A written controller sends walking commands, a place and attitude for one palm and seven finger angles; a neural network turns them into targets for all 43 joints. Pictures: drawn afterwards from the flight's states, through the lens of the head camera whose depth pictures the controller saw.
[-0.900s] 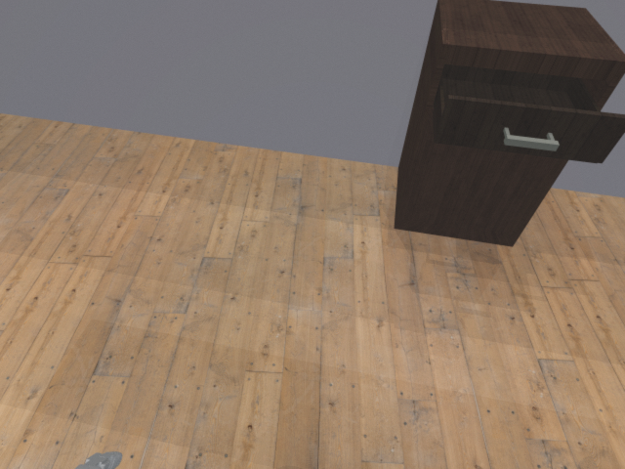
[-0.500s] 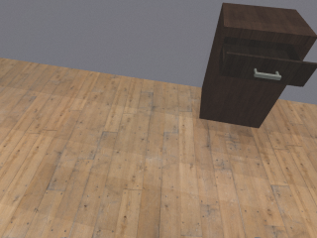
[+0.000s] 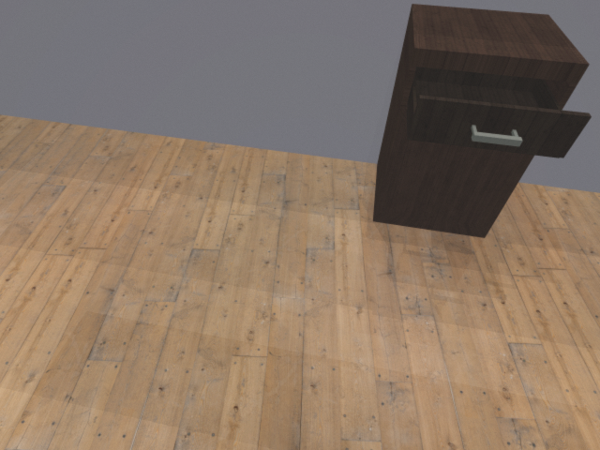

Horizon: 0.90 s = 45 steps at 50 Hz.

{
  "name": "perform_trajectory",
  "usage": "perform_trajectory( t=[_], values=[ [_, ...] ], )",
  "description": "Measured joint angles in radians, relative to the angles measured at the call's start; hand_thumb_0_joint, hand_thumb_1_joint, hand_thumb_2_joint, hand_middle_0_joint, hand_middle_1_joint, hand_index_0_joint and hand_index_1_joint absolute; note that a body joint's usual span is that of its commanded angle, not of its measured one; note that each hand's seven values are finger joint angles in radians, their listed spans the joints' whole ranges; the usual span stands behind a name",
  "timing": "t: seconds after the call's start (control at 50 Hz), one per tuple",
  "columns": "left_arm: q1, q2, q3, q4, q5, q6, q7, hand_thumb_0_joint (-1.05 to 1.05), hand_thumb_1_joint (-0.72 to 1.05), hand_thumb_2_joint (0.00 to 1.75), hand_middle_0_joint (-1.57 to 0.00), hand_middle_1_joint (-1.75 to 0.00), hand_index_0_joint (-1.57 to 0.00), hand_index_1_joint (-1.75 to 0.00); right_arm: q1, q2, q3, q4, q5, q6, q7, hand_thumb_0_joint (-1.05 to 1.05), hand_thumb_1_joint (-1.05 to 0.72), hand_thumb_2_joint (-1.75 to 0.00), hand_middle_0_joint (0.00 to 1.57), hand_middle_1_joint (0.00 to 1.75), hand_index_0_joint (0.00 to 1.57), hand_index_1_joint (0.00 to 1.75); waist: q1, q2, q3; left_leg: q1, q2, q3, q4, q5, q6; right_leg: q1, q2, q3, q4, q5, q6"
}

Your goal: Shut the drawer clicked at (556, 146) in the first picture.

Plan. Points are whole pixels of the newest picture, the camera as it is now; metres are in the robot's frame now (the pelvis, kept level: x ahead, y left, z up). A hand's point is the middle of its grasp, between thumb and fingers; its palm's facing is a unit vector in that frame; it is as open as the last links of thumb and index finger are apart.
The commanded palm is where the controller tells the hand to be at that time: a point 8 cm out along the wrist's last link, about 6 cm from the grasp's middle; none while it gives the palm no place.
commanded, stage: look at it before walking up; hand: left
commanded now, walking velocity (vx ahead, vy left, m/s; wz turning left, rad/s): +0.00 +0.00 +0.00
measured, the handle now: (495, 134) +0.97 -0.52 -0.11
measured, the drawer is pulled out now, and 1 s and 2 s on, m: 0.20 0.20 0.20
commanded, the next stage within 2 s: walk to a spot facing it in 0.54 s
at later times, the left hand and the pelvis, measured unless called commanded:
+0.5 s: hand out of the picture +0.07 +0.25 -0.16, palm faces -0.03 -0.94 -0.34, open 7.4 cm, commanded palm none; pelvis +0.00 +0.00 +0.00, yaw +0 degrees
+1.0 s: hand out of the picture +0.07 +0.19 -0.18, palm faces -0.13 -0.95 -0.27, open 7.4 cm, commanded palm none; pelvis -0.01 -0.02 -0.02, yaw -9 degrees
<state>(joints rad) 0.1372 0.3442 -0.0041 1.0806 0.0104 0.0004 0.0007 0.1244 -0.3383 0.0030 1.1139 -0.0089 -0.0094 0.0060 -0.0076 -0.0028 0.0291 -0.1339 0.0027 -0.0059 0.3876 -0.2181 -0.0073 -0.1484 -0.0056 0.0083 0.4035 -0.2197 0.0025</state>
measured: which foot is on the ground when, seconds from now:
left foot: down 0.00-1.00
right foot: down 0.00-1.00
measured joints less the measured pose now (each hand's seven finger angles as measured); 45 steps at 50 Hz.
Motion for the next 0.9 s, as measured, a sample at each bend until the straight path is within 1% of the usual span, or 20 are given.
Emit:
perform_trajectory(
  t=[0.68, 0.78, 0.9],
  values=[
    [0.007, -0.002, 0.002, 0.012, 0.002, -0.001, -0.002, 0.01, 0.9, 0.9, -0.2, -0.3, -0.21, -0.3, -0.012, -0.003, 0.001, 0.003, 0.002, -0.003, -0.001, 0.01, -0.9, -0.9, 0.2, 0.3, 0.21, 0.3, 0.008, 0.003, 0.006, 0.007, 0.008, -0.002, -0.025, 0.012, -0.008, 0.004, 0.007, -0.002, -0.02, 0.01, -0.007],
    [0.02, -0.012, 0.012, -0.015, 0.003, 0.02, 0.006, 0.01, 0.9, 0.9, -0.2, -0.3, -0.2, -0.3, -0.019, 0.011, -0.007, -0.028, -0.001, 0.006, -0.014, 0.01, -0.9, -0.9, 0.2, 0.3, 0.21, 0.3, 0.019, 0.003, 0.007, -0.016, 0.02, 0.028, 0.016, -0.012, -0.012, -0.033, 0.021, 0.027, 0.022, -0.002, -0.009],
    [0.059, -0.051, 0.026, -0.076, 0.008, 0.054, 0.0, 0.01, 0.91, 0.9, -0.2, -0.29, -0.2, -0.3, -0.001, 0.067, -0.022, -0.105, -0.003, 0.023, -0.022, 0.01, -0.9, -0.9, 0.2, 0.3, 0.21, 0.3, 0.018, -0.009, 0.022, -0.074, 0.04, 0.086, 0.123, -0.07, -0.015, -0.126, 0.044, 0.084, 0.154, -0.047, -0.012]
  ],
)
